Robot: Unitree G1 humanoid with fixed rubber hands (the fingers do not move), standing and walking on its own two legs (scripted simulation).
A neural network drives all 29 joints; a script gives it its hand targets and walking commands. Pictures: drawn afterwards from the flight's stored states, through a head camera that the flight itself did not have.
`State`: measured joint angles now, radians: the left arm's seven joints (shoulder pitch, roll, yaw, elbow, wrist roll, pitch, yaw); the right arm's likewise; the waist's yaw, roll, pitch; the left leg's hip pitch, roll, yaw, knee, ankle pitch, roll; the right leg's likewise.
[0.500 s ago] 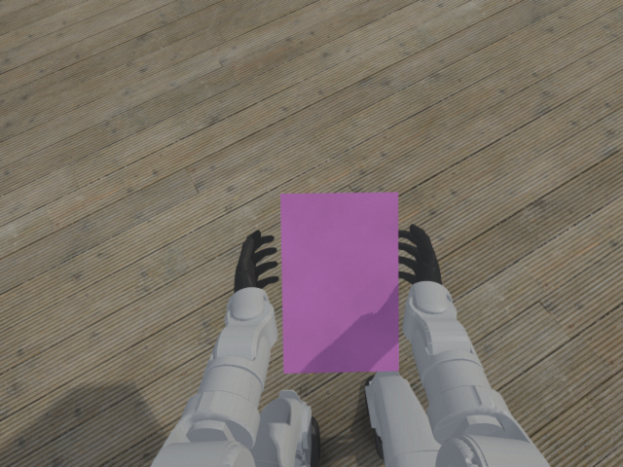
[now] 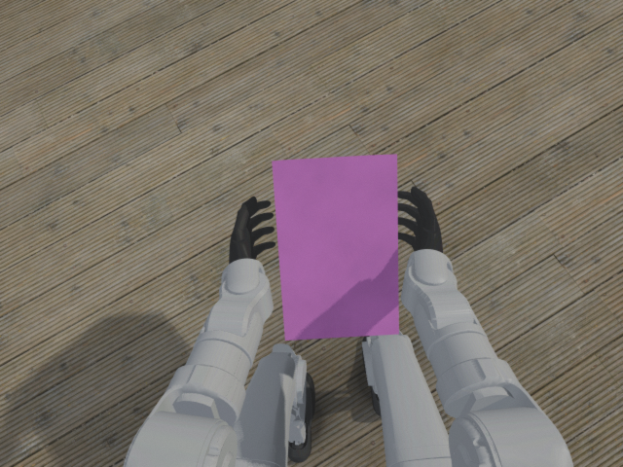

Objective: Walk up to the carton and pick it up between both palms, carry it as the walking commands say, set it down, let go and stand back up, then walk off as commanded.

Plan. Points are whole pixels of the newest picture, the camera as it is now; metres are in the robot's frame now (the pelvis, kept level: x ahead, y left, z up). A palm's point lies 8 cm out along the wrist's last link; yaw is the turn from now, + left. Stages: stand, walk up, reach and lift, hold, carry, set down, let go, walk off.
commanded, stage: set down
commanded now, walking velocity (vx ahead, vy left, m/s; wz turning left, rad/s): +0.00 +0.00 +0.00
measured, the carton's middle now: (332, 235) +0.42 -0.01 -0.18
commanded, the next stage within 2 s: none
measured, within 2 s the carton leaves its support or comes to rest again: neither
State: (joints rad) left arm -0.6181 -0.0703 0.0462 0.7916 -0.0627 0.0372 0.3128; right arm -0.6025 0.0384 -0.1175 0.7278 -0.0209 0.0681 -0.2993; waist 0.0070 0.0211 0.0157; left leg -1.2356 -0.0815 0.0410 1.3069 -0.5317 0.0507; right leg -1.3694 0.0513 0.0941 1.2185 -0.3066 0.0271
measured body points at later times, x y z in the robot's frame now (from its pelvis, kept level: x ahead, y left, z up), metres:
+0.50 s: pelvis -0.01 -0.02 -0.07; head +0.24 -0.04 +0.30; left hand +0.42 +0.10 -0.18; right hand +0.42 -0.14 -0.18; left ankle +0.04 +0.09 -0.60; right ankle +0.13 -0.12 -0.60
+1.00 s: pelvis -0.05 -0.02 -0.15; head +0.30 -0.03 +0.12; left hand +0.45 +0.11 -0.30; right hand +0.46 -0.14 -0.30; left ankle +0.04 +0.10 -0.60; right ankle +0.13 -0.12 -0.60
